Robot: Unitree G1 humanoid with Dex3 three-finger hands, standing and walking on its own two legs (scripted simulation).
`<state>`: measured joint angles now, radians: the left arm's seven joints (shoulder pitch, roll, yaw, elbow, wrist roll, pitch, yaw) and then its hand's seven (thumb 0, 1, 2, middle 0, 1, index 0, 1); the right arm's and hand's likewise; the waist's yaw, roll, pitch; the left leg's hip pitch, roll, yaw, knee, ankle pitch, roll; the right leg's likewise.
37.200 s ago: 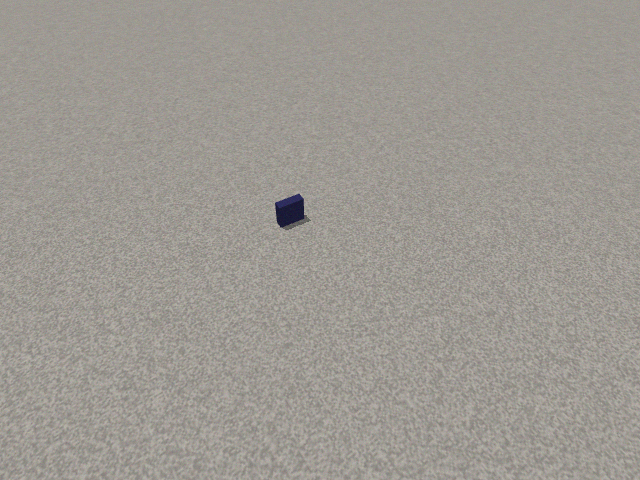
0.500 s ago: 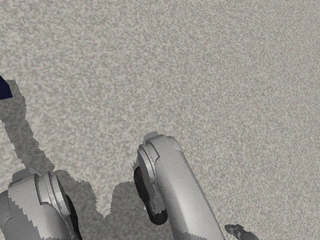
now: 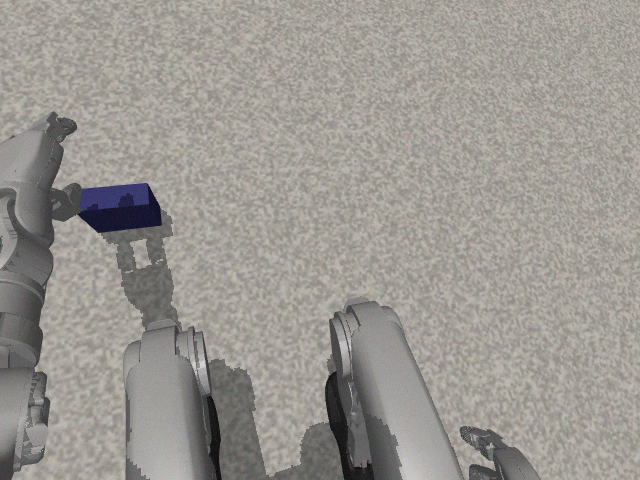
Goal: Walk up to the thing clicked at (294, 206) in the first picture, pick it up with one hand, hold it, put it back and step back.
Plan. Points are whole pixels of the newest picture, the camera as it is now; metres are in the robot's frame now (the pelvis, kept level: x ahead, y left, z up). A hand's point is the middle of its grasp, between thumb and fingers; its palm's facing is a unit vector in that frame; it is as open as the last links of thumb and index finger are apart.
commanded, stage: home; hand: left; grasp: from above
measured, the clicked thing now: (121, 209) +0.55 +0.27 -0.34
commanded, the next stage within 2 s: none
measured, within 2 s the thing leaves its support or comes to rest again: neither
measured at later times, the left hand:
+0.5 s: hand out of the picture +0.30 +0.23 +0.09, palm faces +0.06 -0.94 -0.34, open 7.4 cm
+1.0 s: hand out of the picture +0.22 +0.21 +0.26, palm faces +0.22 -0.95 -0.21, open 7.4 cm
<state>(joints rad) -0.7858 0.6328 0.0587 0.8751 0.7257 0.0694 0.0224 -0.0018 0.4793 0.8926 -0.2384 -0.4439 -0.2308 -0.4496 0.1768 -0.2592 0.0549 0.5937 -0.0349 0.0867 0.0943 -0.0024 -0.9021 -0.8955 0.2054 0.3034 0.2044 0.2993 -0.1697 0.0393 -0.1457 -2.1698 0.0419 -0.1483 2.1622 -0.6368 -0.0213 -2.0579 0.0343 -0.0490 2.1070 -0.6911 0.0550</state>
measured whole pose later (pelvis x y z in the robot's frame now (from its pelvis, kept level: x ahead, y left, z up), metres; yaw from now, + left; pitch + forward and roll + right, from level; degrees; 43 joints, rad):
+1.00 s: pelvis +0.08 +0.01 +0.31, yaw +9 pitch +12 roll -3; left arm 0.51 0.22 0.04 -0.13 -0.07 0.45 0.05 0.01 0.91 0.90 -0.20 -0.30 -0.20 -0.30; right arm 0.28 -0.21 0.04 0.51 0.02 -0.17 -0.18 0.01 -0.90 -0.90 0.21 0.30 0.21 0.30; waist -0.05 0.05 -0.18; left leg -0.76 0.05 -0.07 1.02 -0.47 -0.02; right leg -0.66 -0.01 -0.05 0.95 -0.49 0.03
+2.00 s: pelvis +0.08 +0.00 +0.31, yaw +9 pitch +10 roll -3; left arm 0.51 0.22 0.03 -0.13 -0.06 0.45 0.02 0.01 0.90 0.89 -0.20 -0.30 -0.20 -0.30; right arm 0.28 -0.22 0.03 0.54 0.00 -0.23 -0.18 0.01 -0.90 -0.90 0.21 0.30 0.21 0.30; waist -0.03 0.05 -0.16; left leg -0.73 0.05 -0.07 1.01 -0.47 -0.03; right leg -0.63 -0.01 -0.05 0.96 -0.50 0.02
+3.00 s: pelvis +0.09 +0.00 +0.31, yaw +9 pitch +11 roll -3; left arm 0.51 0.23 0.03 -0.15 -0.06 0.45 0.02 0.01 0.91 0.90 -0.20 -0.30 -0.20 -0.30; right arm 0.28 -0.22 0.02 0.53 0.01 -0.21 -0.18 0.01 -0.90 -0.90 0.21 0.30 0.21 0.30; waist -0.04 0.04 -0.16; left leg -0.73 0.05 -0.07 1.02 -0.48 -0.03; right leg -0.64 -0.01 -0.05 0.96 -0.51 0.02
